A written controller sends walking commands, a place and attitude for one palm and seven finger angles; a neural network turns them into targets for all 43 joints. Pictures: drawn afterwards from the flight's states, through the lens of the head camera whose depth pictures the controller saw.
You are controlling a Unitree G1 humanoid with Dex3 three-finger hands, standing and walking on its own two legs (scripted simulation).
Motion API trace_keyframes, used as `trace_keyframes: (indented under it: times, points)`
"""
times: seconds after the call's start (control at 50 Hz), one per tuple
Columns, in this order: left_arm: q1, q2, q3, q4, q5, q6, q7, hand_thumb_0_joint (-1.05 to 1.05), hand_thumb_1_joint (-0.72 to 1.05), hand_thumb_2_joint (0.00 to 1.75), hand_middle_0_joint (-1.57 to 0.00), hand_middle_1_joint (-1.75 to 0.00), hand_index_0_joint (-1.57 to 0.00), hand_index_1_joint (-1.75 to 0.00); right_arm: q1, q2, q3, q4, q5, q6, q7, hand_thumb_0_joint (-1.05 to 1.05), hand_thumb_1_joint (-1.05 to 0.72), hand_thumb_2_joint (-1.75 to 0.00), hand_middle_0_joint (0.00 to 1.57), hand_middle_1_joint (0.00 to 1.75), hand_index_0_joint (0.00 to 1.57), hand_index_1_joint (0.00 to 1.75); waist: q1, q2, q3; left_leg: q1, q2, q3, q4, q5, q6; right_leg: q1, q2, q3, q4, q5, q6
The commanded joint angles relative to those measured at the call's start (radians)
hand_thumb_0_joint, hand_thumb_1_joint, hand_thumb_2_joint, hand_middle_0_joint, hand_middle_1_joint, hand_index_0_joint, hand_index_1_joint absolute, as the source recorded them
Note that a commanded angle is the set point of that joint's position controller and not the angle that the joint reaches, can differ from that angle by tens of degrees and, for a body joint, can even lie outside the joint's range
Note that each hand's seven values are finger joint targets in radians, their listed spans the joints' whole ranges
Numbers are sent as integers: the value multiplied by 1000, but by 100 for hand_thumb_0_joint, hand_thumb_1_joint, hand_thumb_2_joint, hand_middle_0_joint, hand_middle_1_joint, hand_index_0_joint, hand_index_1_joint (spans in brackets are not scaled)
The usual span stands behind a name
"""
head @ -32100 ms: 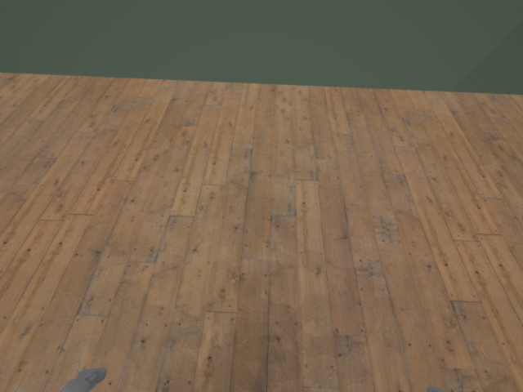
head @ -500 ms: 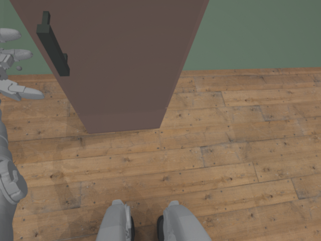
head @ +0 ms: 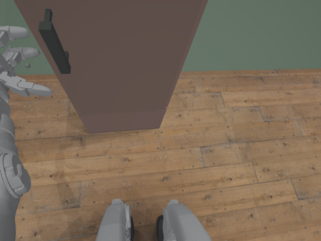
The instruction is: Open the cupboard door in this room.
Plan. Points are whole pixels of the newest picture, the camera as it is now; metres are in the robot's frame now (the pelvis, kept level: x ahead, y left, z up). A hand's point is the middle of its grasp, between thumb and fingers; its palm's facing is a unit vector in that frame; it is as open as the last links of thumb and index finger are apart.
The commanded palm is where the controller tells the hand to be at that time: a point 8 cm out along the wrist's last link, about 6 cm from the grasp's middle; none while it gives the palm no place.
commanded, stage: slide the fingers in behind the handle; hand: left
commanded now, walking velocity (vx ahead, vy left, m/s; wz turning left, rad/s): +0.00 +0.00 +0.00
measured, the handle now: (57, 44) +0.56 +0.21 +0.06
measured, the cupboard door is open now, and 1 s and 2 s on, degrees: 0 0 0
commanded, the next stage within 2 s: close the thumb around the handle in 1.64 s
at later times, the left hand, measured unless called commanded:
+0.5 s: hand (44, 65) +0.50 +0.24 +0.06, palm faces +0.06 -1.00 -0.01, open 14.0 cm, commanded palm +0.49 +0.27 +0.05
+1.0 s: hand (61, 64) +0.51 +0.20 +0.06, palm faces +0.07 -1.00 +0.00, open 14.0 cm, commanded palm +0.48 +0.24 +0.05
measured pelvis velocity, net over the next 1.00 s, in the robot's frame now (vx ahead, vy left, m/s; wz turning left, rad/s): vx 0.01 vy -0.01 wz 0.00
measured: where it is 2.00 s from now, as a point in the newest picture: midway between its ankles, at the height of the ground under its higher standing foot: outside the picture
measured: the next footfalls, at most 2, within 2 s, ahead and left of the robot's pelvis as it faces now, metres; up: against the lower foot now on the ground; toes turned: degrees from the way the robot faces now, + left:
none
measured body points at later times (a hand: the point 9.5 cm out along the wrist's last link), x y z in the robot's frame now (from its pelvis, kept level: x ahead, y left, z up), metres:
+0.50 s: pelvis +0.01 -0.01 +0.00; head +0.15 +0.03 +0.43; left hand +0.49 +0.29 +0.06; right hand +0.03 -0.27 -0.10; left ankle +0.03 +0.07 -0.64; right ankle +0.01 -0.12 -0.64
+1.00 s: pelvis +0.01 -0.01 +0.00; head +0.15 +0.02 +0.43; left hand +0.50 +0.25 +0.06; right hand +0.03 -0.27 -0.11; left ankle +0.03 +0.07 -0.64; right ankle +0.01 -0.12 -0.64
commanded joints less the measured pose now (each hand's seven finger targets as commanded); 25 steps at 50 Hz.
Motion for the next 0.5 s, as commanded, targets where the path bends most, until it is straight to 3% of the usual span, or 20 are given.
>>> trace_keyframes:
  times: [0.0,0.04,0.06,0.14,0.18,0.22,0.24,0.26,0.34,0.38,0.44,0.48]
  points:
    - [-397,250,7,-267,-28,-78,-26,0,-50,30,-30,-120,-30,-120,185,-208,-79,-34,-8,-15,-12,0,-90,-90,20,30,20,30,2,238,-555,627,31,-155,-132,459,-67,13,7,47,-103,236,-14]
    - [-363,264,32,-277,-38,-84,-24,0,-50,30,-30,-120,-30,-120,188,-210,-85,-31,-8,-14,-10,0,-90,-90,20,30,20,30,13,213,-573,625,32,-153,-129,469,-67,35,10,49,-107,246,-13]
    - [-383,232,9,-286,-45,-84,-25,0,-50,30,-30,-120,-30,-120,188,-204,-83,-26,-6,-12,-10,0,-90,-90,20,30,20,30,-3,198,-570,617,31,-149,-126,471,-62,41,10,50,-108,258,-10]
    - [-347,232,17,-223,-44,-47,-13,0,-50,30,-30,-120,-30,-120,192,-203,-82,-23,1,-9,-9,0,-90,-90,20,30,20,30,-2,151,-493,512,23,-123,-128,393,-43,74,8,60,-121,246,-4]
    - [-372,267,35,-255,-30,-47,0,0,-50,30,-30,-120,-30,-120,198,-204,-81,-26,-2,-9,-10,0,-90,-90,20,30,20,30,7,184,-511,523,22,-124,-128,403,-45,77,8,61,-112,252,-10]
    - [-376,245,19,-291,-22,-57,15,0,-50,30,-30,-120,-30,-120,196,-195,-82,-30,-3,-9,-6,0,-90,-90,20,30,20,30,9,203,-534,557,23,-123,-129,431,-49,75,8,60,-113,265,-8]
    - [-361,261,36,-313,-18,-68,25,0,-50,30,-30,-120,-30,-120,195,-195,-84,-31,-6,-10,-5,0,-90,-90,20,30,20,30,24,229,-552,583,25,-126,-131,456,-55,79,9,60,-109,271,-13]
    - [-359,232,20,-333,-22,-78,32,0,-50,30,-30,-120,-30,-120,190,-189,-84,-33,-6,-11,0,0,-90,-90,20,30,20,30,21,226,-560,593,24,-123,-131,460,-55,83,10,60,-112,275,-11]
    - [-334,215,26,-282,-28,-78,47,0,-50,30,-30,-120,-30,-120,193,-191,-88,-25,-6,-10,2,0,-90,-90,20,30,20,30,7,156,-521,545,24,-120,-128,436,-49,99,12,61,-114,280,-7]
    - [-319,175,-1,-277,-30,-72,43,0,-50,30,-30,-120,-30,-120,190,-187,-86,-33,-3,-9,5,0,-90,-90,20,30,20,30,9,180,-515,549,20,-113,-133,431,-48,98,11,62,-117,283,-10]
    - [-333,182,-12,-233,-20,-55,45,0,-50,30,-30,-120,-30,-120,187,-190,-83,-29,-1,-6,1,0,-90,-90,20,30,20,30,-3,146,-457,496,19,-108,-136,373,-42,91,9,67,-126,251,-5]
    - [-366,183,-6,-250,-21,-64,53,0,-50,30,-30,-120,-30,-120,188,-189,-84,-30,-3,-11,-1,0,-90,-90,20,30,20,30,-9,131,-468,491,17,-108,-130,363,-38,95,9,69,-123,252,-5]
